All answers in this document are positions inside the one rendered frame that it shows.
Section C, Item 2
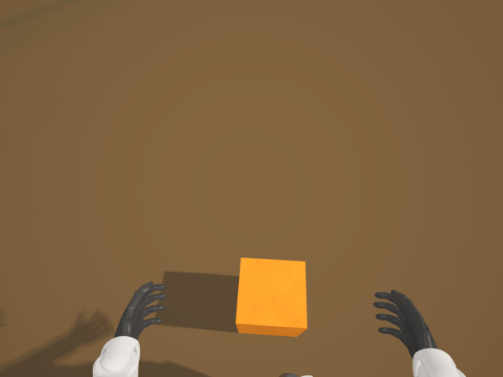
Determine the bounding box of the robot left forearm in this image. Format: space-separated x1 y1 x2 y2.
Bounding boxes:
93 336 140 377

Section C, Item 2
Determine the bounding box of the carton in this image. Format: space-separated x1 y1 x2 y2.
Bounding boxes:
236 258 307 337

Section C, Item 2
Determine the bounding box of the robot right forearm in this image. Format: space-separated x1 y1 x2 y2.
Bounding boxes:
413 348 466 377

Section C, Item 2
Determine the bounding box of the robot left hand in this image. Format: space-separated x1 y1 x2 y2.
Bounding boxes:
114 281 167 340

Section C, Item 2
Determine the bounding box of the robot right hand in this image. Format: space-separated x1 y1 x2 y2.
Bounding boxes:
373 290 439 358

